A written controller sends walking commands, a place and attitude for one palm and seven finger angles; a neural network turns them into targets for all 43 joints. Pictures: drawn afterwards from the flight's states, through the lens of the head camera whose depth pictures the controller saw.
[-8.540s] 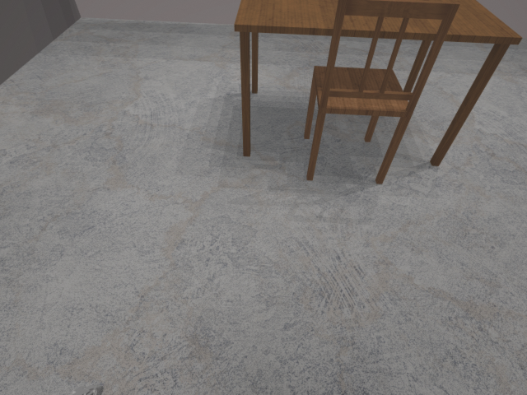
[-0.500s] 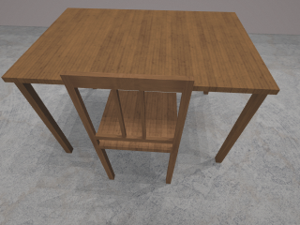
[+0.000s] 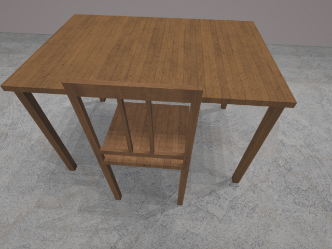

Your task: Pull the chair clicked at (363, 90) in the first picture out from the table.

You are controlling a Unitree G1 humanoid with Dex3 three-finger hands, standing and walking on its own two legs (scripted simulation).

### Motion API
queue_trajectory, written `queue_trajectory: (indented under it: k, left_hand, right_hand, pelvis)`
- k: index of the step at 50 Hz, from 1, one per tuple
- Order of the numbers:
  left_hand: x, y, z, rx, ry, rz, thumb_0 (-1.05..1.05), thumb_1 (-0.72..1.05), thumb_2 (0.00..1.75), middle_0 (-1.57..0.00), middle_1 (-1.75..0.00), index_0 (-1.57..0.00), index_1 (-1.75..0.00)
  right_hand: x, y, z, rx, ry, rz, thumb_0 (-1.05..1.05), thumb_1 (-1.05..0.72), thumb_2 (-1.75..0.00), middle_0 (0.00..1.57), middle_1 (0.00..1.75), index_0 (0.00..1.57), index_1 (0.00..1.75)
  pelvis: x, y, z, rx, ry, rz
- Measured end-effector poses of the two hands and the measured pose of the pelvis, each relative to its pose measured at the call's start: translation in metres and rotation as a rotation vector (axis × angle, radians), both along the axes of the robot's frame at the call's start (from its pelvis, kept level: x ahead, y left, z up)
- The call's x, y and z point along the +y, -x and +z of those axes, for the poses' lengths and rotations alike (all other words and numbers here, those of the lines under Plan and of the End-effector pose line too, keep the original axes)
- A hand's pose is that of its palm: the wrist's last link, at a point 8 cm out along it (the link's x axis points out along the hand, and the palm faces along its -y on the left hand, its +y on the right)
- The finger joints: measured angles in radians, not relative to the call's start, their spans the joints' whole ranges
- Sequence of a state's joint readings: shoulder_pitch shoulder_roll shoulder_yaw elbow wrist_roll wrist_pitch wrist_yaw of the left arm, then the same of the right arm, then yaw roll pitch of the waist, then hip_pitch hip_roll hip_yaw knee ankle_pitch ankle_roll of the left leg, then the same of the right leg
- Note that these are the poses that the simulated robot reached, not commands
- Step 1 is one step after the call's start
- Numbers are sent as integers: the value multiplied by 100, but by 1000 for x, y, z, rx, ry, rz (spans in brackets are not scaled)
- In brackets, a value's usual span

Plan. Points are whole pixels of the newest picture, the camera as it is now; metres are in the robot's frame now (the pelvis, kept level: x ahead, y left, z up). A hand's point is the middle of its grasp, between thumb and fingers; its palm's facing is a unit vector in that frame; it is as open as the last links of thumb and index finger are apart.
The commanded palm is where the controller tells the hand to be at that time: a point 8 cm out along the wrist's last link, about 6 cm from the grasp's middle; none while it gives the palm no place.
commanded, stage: come to a stop and stand still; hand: left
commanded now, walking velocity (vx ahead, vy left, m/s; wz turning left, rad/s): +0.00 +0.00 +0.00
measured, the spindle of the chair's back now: (126, 127) +0.53 +0.18 -0.08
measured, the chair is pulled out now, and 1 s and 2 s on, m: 0.00 0.00 0.00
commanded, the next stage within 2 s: look again from close up in 0.02 s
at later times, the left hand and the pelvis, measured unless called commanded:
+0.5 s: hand out of the picture +0.04 +0.21 -0.18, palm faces +0.02 -0.98 -0.21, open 7.4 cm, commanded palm none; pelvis +0.02 +0.03 -0.01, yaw -1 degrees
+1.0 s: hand out of the picture +0.03 +0.22 -0.19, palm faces +0.01 -0.99 -0.17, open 7.4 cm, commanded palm none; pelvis +0.03 +0.05 -0.01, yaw -1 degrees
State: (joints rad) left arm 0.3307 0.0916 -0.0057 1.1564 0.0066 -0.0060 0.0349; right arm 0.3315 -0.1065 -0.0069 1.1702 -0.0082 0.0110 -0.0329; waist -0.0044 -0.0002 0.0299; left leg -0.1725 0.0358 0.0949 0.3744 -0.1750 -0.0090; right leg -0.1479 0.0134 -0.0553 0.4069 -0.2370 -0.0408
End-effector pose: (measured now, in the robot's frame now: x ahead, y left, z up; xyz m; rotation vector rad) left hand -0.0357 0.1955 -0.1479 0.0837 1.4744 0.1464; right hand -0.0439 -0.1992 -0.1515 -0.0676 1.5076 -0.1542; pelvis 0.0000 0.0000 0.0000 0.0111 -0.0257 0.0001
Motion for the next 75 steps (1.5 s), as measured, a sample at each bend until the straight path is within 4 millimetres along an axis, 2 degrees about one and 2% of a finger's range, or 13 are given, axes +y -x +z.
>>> queue_trajectory:
  k: [6, 9, 14, 22, 29, 49, 70, 75]
  left_hand:
    - [-2, -3, 0, 2, -4, 4, 0, 90, 90, -20, -30, -20, -29]
    - [1, -6, -1, -20, -14, -17, 0, 90, 90, -20, -30, -20, -29]
    - [19, -24, -6, -64, -24, -35, 0, 90, 90, -20, -30, -20, -30]
    - [55, -59, -3, -143, -63, -47, 1, 91, 90, -20, -30, -20, -29]
    - [70, -72, -2, -147, -63, -62, 0, 91, 90, -20, -30, -20, -29]
    - [73, -58, -9, -53, -26, -50, 0, 90, 90, -20, -30, -20, -29]
    - [70, -49, -8, -37, -16, -50, 0, 91, 90, -20, -30, -20, -29]
    - [66, -47, -11, -14, -7, -58, 0, 91, 90, -20, -30, -20, -29]
  right_hand:
    - [4, -3, -1, 4, -11, -2, 0, -91, -90, 19, 30, 20, 30]
    - [3, -13, -5, -23, -15, 8, 0, -91, -90, 20, 30, 20, 30]
    - [3, -35, -7, -102, 17, 17, 1, -92, -90, 20, 30, 20, 30]
    - [9, -56, -2, -149, 49, 49, 2, -93, -90, 19, 30, 20, 30]
    - [15, -68, 2, -155, 63, 60, 1, -93, -90, 20, 30, 20, 30]
    - [29, -77, 5, -122, 77, 53, 1, -92, -90, 20, 30, 20, 30]
    - [36, -62, 5, -90, 61, 36, 1, -92, -90, 20, 30, 20, 30]
    - [36, -58, 2, -78, 53, 14, 1, -91, -90, 20, 30, 20, 30]
  pelvis:
    - [-2, -4, 0, 5, 0, 1]
    - [2, -3, -4, 20, 23, -4]
    - [12, -8, -9, 21, 32, 0]
    - [28, -16, -9, 12, 15, -6]
    - [39, -21, -7, 17, 11, -13]
    - [54, -34, -6, 14, 10, -22]
    - [54, -32, -4, 11, 9, -25]
    - [50, -37, -6, 14, 0, -31]
